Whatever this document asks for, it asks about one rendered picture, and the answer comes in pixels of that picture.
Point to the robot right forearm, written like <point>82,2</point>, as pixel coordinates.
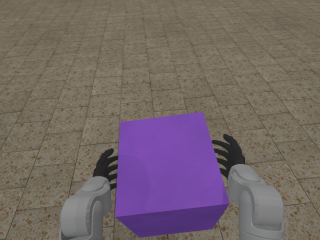
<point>261,207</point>

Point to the left robot hand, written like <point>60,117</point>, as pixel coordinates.
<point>103,169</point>

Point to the carton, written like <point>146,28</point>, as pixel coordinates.
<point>168,176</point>

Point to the right robot hand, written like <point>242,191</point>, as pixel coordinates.
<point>234,155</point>

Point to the robot left forearm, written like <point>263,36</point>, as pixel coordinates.
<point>81,216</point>

